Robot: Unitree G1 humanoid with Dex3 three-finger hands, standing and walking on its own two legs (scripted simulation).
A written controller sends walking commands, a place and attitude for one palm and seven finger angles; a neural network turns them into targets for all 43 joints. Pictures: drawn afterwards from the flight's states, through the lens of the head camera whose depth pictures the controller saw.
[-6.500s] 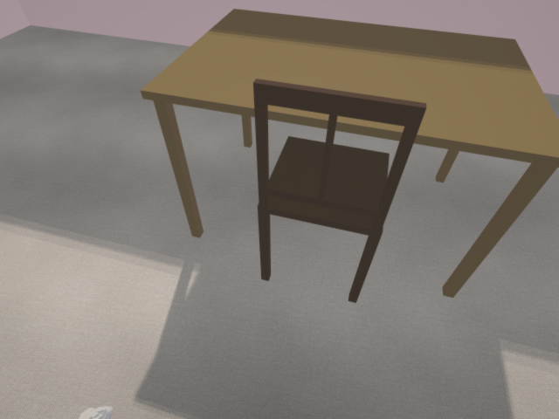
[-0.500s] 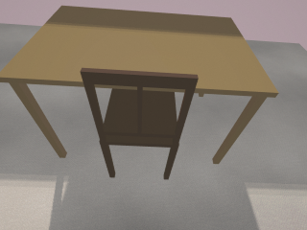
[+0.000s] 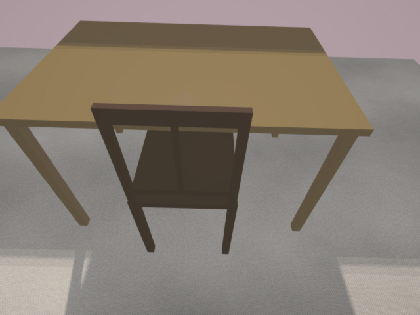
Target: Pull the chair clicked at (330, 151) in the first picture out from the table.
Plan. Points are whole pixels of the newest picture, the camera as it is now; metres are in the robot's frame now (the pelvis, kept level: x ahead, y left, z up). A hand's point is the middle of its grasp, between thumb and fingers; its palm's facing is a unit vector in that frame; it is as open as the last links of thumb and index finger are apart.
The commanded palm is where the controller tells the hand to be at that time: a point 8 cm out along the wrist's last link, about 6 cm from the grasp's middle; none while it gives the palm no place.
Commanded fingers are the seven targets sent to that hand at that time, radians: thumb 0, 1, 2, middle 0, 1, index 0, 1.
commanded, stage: shuffle to correct the standing spot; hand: left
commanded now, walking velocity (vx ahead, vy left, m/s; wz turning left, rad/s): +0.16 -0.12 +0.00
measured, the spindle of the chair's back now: (178, 160) +0.55 +0.12 -0.09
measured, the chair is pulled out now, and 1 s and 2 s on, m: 0.00 0.00 0.00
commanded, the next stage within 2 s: come to a stop and stand still in 0.44 s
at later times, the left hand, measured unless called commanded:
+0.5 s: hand out of the picture +0.10 +0.14 -0.17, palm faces +0.08 -0.99 -0.15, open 7.4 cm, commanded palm none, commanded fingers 0.00 0.90 0.90 -0.20 -0.30 -0.20 -0.30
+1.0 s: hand out of the picture +0.15 +0.11 -0.17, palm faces +0.12 -0.97 -0.23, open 7.3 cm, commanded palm none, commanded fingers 0.00 0.90 0.90 -0.20 -0.30 -0.20 -0.30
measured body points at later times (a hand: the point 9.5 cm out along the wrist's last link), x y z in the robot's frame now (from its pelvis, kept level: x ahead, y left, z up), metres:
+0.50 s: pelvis +0.09 -0.03 +0.01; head +0.11 -0.01 +0.46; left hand +0.10 +0.19 -0.16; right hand +0.10 -0.26 -0.14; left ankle +0.08 +0.08 -0.73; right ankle +0.11 -0.18 -0.67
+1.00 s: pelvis +0.09 -0.09 +0.00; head +0.13 -0.08 +0.45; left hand +0.15 +0.16 -0.15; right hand +0.19 -0.33 -0.14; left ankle +0.08 +0.02 -0.69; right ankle +0.17 -0.21 -0.73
